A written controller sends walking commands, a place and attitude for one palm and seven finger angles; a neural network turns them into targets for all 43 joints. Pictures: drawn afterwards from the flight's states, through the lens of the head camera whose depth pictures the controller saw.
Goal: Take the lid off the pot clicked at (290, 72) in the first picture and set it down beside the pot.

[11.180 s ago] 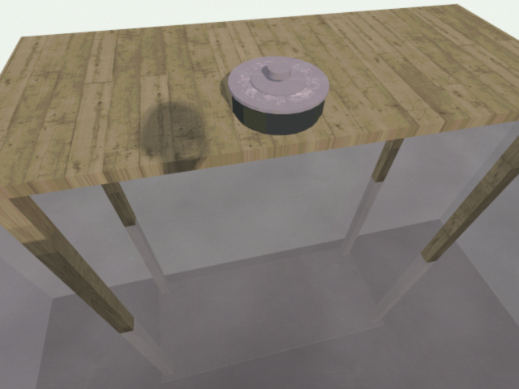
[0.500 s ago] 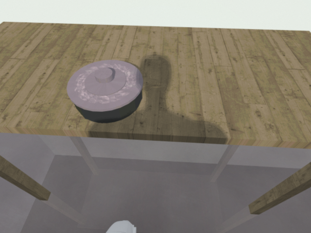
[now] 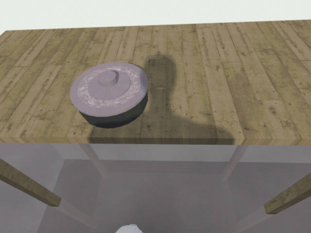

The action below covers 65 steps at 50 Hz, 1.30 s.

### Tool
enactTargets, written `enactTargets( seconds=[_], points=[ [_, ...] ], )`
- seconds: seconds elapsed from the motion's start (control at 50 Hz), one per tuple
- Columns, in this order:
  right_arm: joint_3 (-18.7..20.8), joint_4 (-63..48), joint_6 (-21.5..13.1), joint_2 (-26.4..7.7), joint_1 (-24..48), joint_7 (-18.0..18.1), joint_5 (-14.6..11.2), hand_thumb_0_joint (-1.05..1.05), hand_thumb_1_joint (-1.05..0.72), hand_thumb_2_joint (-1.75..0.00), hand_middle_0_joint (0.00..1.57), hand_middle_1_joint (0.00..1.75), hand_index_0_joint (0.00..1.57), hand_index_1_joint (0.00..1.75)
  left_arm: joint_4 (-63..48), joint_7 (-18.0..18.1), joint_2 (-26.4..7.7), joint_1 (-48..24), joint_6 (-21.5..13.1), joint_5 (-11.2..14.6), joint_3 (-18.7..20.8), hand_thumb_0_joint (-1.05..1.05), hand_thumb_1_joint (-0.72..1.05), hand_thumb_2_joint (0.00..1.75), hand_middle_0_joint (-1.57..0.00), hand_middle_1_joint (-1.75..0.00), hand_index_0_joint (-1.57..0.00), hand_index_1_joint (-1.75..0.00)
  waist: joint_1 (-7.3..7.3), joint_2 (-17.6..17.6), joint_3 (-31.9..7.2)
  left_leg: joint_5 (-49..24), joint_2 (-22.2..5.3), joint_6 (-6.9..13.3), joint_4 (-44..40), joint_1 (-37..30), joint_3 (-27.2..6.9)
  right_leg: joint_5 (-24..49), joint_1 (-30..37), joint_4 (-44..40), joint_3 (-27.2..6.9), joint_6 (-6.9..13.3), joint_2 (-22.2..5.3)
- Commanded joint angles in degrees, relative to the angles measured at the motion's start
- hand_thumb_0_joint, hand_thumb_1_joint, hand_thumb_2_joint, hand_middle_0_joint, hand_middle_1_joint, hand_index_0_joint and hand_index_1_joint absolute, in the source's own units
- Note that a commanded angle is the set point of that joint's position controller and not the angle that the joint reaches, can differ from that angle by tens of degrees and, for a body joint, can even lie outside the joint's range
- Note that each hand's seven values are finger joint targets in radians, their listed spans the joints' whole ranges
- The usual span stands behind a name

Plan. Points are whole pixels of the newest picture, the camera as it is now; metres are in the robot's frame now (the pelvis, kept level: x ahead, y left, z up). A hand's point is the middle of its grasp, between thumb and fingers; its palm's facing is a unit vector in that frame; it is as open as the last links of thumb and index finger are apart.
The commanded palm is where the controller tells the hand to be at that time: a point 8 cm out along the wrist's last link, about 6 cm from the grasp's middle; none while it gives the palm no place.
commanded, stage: come to a stop and stand still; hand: left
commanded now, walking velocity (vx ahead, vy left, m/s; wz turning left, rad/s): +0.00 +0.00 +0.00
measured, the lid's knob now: (107, 78) +0.44 +0.15 +0.17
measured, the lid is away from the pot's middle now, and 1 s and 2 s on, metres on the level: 0.00 0.00 0.00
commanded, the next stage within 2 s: look again from close up in 0.44 s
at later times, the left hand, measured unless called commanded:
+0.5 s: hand out of the picture +0.07 +0.18 -0.15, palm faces -0.02 -0.97 -0.23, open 7.4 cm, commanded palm none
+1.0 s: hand out of the picture +0.05 +0.21 -0.16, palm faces -0.01 -0.98 -0.21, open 7.4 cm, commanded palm none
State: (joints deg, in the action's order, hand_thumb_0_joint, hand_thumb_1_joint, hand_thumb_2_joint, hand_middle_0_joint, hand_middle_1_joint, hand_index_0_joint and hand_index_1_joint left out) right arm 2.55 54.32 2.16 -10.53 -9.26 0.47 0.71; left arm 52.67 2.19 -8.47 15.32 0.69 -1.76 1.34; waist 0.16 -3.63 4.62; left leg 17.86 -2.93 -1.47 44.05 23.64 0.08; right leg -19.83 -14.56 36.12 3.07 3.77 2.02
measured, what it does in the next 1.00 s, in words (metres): steps on the spot: left foot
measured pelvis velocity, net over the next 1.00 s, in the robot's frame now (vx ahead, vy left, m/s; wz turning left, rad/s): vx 0.03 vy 0.03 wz -0.03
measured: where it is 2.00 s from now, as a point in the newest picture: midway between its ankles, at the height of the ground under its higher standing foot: outside the picture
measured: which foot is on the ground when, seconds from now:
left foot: up 0.00-0.18, down 0.20-1.00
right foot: down 0.00-1.00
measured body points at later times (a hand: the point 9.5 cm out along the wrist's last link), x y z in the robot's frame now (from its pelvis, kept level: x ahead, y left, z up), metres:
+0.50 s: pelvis +0.01 +0.00 +0.01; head +0.02 +0.00 +0.46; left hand +0.07 +0.24 -0.13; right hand +0.02 -0.23 -0.14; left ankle +0.00 +0.11 -0.72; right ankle -0.01 -0.08 -0.72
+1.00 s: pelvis +0.03 +0.03 +0.01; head +0.05 +0.03 +0.46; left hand +0.05 +0.26 -0.14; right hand +0.06 -0.21 -0.14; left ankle +0.00 +0.11 -0.72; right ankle -0.01 -0.08 -0.72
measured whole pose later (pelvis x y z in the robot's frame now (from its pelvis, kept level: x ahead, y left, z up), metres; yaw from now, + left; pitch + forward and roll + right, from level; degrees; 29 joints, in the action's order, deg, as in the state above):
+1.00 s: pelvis +0.03 +0.03 +0.01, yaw -2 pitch +0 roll +0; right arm -0.8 61.2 -1.0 -9.7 -13.4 1.6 0.3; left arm 59.7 2.3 -10.8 15.8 -0.2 -0.5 -0.9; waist 0.4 0.7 2.3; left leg 17.2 0.8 2.2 26.0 8.5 4.5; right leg -16.9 -8.5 25.9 0.8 1.5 1.5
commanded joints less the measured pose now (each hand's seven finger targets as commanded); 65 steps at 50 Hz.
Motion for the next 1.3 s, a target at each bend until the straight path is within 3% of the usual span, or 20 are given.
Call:
enactTargets(
  seconds=[0.0, 0.02, 0.04, 0.08, 0.1, 0.12, 0.16, 0.18, 0.22, 0.24, 0.3, 0.34, 0.44, 0.48, 0.58, 1.0, 1.08, 1.2, 1.28],
  points=[
    [0.65, -7.02, -0.67, -3.53, -1.33, -0.47, 0.22, 0.00, -0.90, -0.90, 0.20, 0.30, 0.20, 0.30, -5.21, 1.70, -10.63, -0.23, -2.42, 0.05, 2.46, 0.00, 0.90, 0.90, -0.20, -0.30, -0.20, -0.30, -1.07, 11.23, -5.38, 5.24, 0.62, 1.18, 11.83, 1.08, 0.38, 21.42, 0.95, -16.37, -16.61, 7.99, -15.93],
    [0.49, -7.60, -0.65, -3.55, -1.04, -0.44, -0.05, 0.00, -0.90, -0.90, 0.20, 0.30, 0.20, 0.30, -5.77, 1.74, -10.65, -0.66, -2.46, 0.03, 2.31, 0.00, 0.90, 0.90, -0.20, -0.30, -0.20, -0.30, -1.66, 11.53, -2.32, 6.80, 0.82, 1.17, 8.29, 1.12, 0.90, 19.98, -0.64, -16.88, -16.09, 8.07, -15.49],
    [0.41, -7.60, -0.87, -3.53, -0.63, -0.45, -0.21, 0.00, -0.90, -0.90, 0.20, 0.30, 0.20, 0.30, -5.75, 1.58, -11.09, -0.14, -2.39, 0.01, 2.22, 0.00, 0.90, 0.90, -0.20, -0.30, -0.20, -0.30, -1.02, 11.44, -1.22, 7.57, 1.30, 1.23, 3.35, 0.26, 1.93, 20.40, -0.06, -16.48, -15.84, 7.66, -14.83],
    [0.01, -6.00, -1.49, -3.24, -2.28, -0.28, -0.38, 0.00, -0.90, -0.90, 0.20, 0.30, 0.20, 0.30, -4.95, 1.50, -11.21, 1.04, -2.49, 0.41, 1.84, 0.00, 0.90, 0.90, -0.20, -0.30, -0.20, -0.30, -0.74, 11.71, -3.13, 4.67, 2.32, 1.52, -7.08, -4.55, 2.76, 21.87, 2.28, -14.59, -14.51, 5.74, -12.87],
    [-0.25, -4.99, -1.79, -2.83, -4.54, -0.30, -0.33, 0.00, -0.90, -0.90, 0.20, 0.30, 0.20, 0.30, -4.78, 1.26, -11.65, 0.84, -2.42, 0.57, 1.71, 0.00, 0.90, 0.90, -0.20, -0.30, -0.20, -0.30, -1.16, 11.35, -4.28, 1.42, 2.67, 1.28, -11.83, -9.19, 3.30, 19.14, 1.03, -13.71, -13.39, 4.31, -12.02],
    [-0.47, -4.04, -1.97, -3.28, -5.58, -0.20, -0.37, 0.00, -0.90, -0.90, 0.20, 0.30, 0.20, 0.30, -4.68, 1.22, -10.93, 0.28, -2.40, 1.00, 1.31, 0.00, 0.90, 0.90, -0.20, -0.30, -0.20, -0.30, -1.74, 10.95, -2.97, -1.12, 2.12, 1.76, -15.85, -11.73, 2.40, 15.04, -1.56, -13.76, -12.92, 2.52, -10.98],
    [-0.74, -2.72, -2.55, -5.20, -5.96, 0.13, -0.03, 0.00, -0.90, -0.90, 0.20, 0.30, 0.20, 0.30, -4.49, 1.14, -9.47, 0.35, -2.44, 1.40, 0.58, 0.00, 0.90, 0.90, -0.20, -0.30, -0.20, -0.30, -0.96, 4.74, -2.55, -7.74, -2.16, 3.51, -18.77, -13.19, -1.61, 12.28, -2.36, -13.55, -11.39, -0.97, -8.03],
    [-0.99, -2.51, -2.51, -5.80, -6.10, 0.35, 0.19, 0.00, -0.90, -0.90, 0.20, 0.30, 0.20, 0.30, -4.28, 1.19, -9.22, 0.68, -2.47, 1.39, 0.64, 0.00, 0.90, 0.90, -0.20, -0.30, -0.20, -0.30, -0.56, 4.03, -2.57, -8.88, -3.35, 3.81, -17.78, -12.03, -1.78, 12.54, -1.37, -14.62, -11.58, -2.01, -7.54],
    [-1.55, -1.63, -2.81, -5.46, -5.58, 0.42, 0.30, 0.00, -0.90, -0.90, 0.20, 0.30, 0.20, 0.30, -3.33, 0.87, -9.98, -0.21, -1.71, 1.46, 0.54, 0.00, 0.90, 0.90, -0.20, -0.30, -0.20, -0.30, -0.32, -1.51, -3.14, -8.99, -3.68, 3.67, -19.49, -9.90, -3.88, 10.24, 1.44, -13.35, -9.46, -1.52, -6.72],
    [-1.76, -1.49, -2.76, -5.42, -5.03, 0.50, 0.28, 0.00, -0.90, -0.90, 0.20, 0.30, 0.20, 0.30, -2.90, 0.77, -10.10, 0.29, -1.72, 1.49, 0.39, 0.00, 0.90, 0.90, -0.20, -0.30, -0.20, -0.30, 0.21, -0.34, -2.45, -7.86, -3.57, 3.63, -19.59, -8.63, -3.53, 10.03, 2.40, -14.05, -9.91, -1.48, -6.68],
    [-1.97, -0.87, -2.65, -5.43, -6.11, 0.59, 0.32, 0.00, -0.90, -0.90, 0.20, 0.30, 0.20, 0.30, -2.19, 0.52, -10.90, -0.23, -1.73, 1.48, 0.13, 0.00, 0.90, 0.90, -0.20, -0.30, -0.20, -0.30, -0.29, 4.41, -2.95, -3.85, -2.64, 2.68, -20.06, -9.27, -1.92, 6.13, 2.76, -16.51, -11.47, -0.78, -7.84],
    [-2.02, -0.19, -2.76, -5.83, -6.37, 0.59, 0.27, 0.00, -0.90, -0.90, 0.20, 0.30, 0.20, 0.30, -1.89, 0.46, -10.80, -0.27, -1.80, 1.48, 0.05, 0.00, 0.90, 0.90, -0.20, -0.30, -0.20, -0.30, -0.35, 4.17, -2.83, -3.82, -2.32, 2.71, -19.64, -9.10, -1.77, 5.58, 2.53, -16.96, -12.04, -0.82, -7.94],
    [-2.29, 1.39, -3.38, -5.67, -6.99, 0.88, 0.04, 0.00, -0.90, -0.90, 0.20, 0.30, 0.20, 0.30, -0.53, 0.45, -10.51, 0.47, -2.04, 1.54, -0.15, 0.00, 0.90, 0.90, -0.20, -0.30, -0.20, -0.30, -0.18, 3.17, -4.28, -8.64, -2.96, 2.72, -19.95, -10.56, -1.86, 14.08, 4.67, -15.20, -11.04, -0.93, -7.91],
    [-2.34, 1.97, -3.36, -5.58, -7.14, 0.96, -0.05, 0.00, -0.90, -0.90, 0.20, 0.30, 0.20, 0.30, 0.23, 0.46, -10.47, 0.90, -2.14, 1.59, -0.26, 0.00, 0.90, 0.90, -0.20, -0.30, -0.20, -0.30, -0.29, 4.28, -3.94, -8.65, -2.95, 2.61, -20.08, -10.97, -1.65, 15.46, 4.74, -15.17, -10.90, -0.84, -8.04],
    [-2.33, 3.14, -3.62, -5.44, -7.50, 1.15, -0.17, 0.00, -0.90, -0.90, 0.20, 0.30, 0.20, 0.30, 1.81, 0.44, -9.80, 1.74, -2.09, 1.55, -0.47, 0.00, 0.90, 0.90, -0.20, -0.30, -0.20, -0.30, -0.28, 2.62, -4.00, -11.20, -3.41, 3.08, -20.77, -12.81, -2.20, 16.90, 4.43, -14.42, -10.08, -0.67, -7.71],
    [-2.15, 4.79, -4.09, -5.43, -7.35, 1.68, -0.29, 0.00, -0.90, -0.90, 0.20, 0.30, 0.20, 0.30, 4.64, 0.50, -9.00, 3.04, -1.68, 1.52, -0.58, 0.00, 0.90, 0.90, -0.20, -0.30, -0.20, -0.30, -0.15, 3.79, -3.84, -19.06, -4.14, 4.07, -21.83, -16.86, -2.83, 20.22, 5.21, -13.30, -8.49, -0.85, -7.43],
    [-2.19, 5.08, -4.17, -5.65, -7.48, 1.83, -0.32, 0.00, -0.90, -0.90, 0.20, 0.30, 0.20, 0.30, 4.91, 0.62, -8.67, 3.12, -1.67, 1.51, -0.55, 0.00, 0.90, 0.90, -0.20, -0.30, -0.20, -0.30, -0.15, 2.47, -3.92, -22.18, -4.15, 4.13, -21.94, -18.08, -2.86, 21.30, 5.21, -12.99, -8.27, -0.94, -7.79],
    [-2.18, 5.08, -4.09, -5.43, -7.86, 1.82, -0.30, 0.00, -0.90, -0.90, 0.20, 0.30, 0.20, 0.30, 4.86, 0.57, -8.75, 2.83, -1.41, 1.59, -0.45, 0.00, 0.90, 0.90, -0.20, -0.30, -0.20, -0.30, 0.06, 4.00, -2.91, -20.49, -4.21, 4.45, -22.51, -17.34, -3.33, 19.10, 5.57, -13.46, -7.80, -1.03, -7.48],
    [-2.24, 5.30, -4.08, -5.31, -8.18, 1.84, -0.37, 0.00, -0.90, -0.90, 0.20, 0.30, 0.20, 0.30, 5.06, 0.62, -8.58, 2.71, -1.40, 1.50, -0.52, 0.00, 0.90, 0.90, -0.20, -0.30, -0.20, -0.30, -0.11, 2.92, -2.68, -20.25, -3.92, 4.34, -22.79, -17.37, -3.30, 19.04, 5.48, -13.56, -7.97, -1.11, -7.87]
  ],
)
